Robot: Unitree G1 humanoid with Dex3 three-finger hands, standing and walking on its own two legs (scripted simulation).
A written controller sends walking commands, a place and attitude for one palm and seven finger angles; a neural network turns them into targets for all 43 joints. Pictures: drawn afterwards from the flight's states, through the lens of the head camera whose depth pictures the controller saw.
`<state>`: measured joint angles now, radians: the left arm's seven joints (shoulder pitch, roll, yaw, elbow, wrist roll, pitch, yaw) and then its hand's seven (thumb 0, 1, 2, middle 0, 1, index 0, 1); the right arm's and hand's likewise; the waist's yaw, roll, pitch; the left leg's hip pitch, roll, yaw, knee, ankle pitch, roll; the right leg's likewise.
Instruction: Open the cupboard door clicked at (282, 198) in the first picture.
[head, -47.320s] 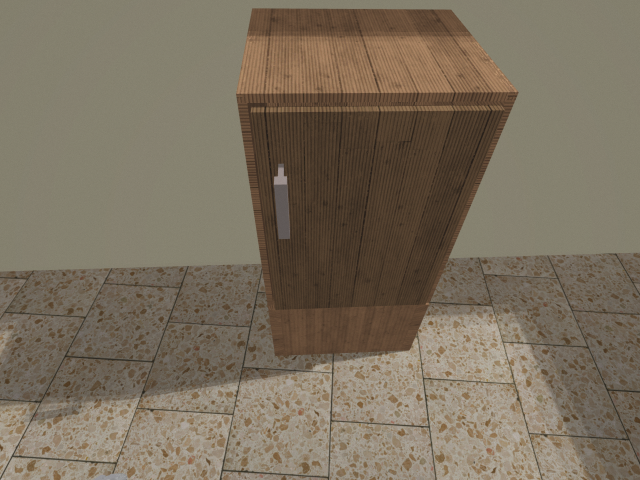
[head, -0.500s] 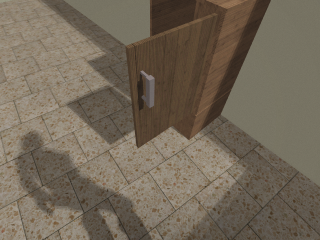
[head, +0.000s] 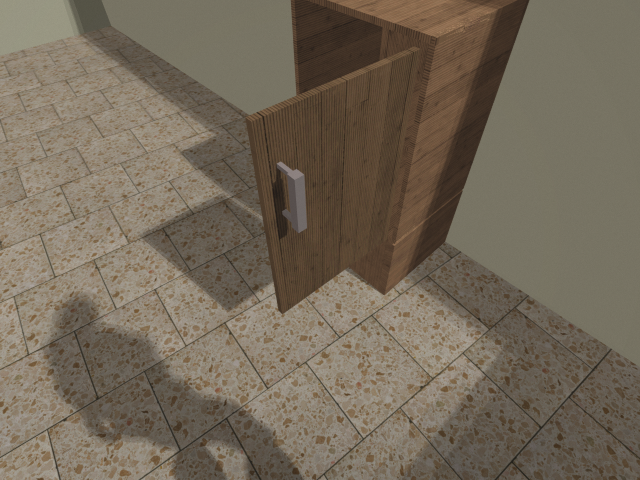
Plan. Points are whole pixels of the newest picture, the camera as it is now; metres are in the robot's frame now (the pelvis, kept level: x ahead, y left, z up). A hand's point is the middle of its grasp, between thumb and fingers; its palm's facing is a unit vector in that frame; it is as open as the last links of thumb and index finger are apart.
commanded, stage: let the arm hang, fingers relaxed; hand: left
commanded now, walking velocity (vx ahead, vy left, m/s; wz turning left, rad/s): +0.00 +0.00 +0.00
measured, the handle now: (291, 197) +0.61 +0.09 -0.03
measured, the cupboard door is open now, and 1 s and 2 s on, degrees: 88 88 88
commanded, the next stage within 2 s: look to check the result in 0.20 s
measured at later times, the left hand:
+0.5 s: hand out of the picture +0.04 +0.21 -0.17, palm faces +0.02 -0.96 -0.27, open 7.4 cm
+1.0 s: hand out of the picture +0.08 +0.21 -0.16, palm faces +0.01 -0.96 -0.29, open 7.4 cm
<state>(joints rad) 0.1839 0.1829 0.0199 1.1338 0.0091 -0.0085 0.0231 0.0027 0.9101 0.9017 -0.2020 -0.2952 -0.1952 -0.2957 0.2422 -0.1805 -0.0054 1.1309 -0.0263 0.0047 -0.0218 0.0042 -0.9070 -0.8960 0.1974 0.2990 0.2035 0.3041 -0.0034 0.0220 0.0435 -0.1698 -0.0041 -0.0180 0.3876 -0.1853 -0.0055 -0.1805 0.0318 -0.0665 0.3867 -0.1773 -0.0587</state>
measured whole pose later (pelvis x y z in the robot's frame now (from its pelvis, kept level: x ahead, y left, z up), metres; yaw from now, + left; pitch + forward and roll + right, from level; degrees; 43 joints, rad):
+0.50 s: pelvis +0.01 +0.00 +0.00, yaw +0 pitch -2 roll +0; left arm 0.19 0.22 0.03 1.15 0.01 -0.01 0.02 0.00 0.91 0.90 -0.20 -0.30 -0.20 -0.30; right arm 0.21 -0.22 -0.01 1.14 -0.02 0.00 -0.02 0.00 -0.91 -0.90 0.20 0.30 0.20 0.30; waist 0.00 0.02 0.06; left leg -0.14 0.00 -0.02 0.35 -0.18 -0.01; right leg -0.15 0.04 -0.06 0.35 -0.17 -0.06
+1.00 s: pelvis +0.02 -0.01 +0.00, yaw +0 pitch -2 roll +0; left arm 0.14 0.25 0.02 1.14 0.01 -0.02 0.02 0.00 0.91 0.90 -0.20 -0.30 -0.20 -0.30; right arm 0.17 -0.25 -0.01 1.14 -0.02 0.00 -0.02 0.00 -0.91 -0.90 0.20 0.30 0.20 0.30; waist 0.00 0.02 0.05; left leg -0.11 0.01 -0.02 0.32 -0.18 -0.02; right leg -0.12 0.05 -0.06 0.32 -0.17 -0.07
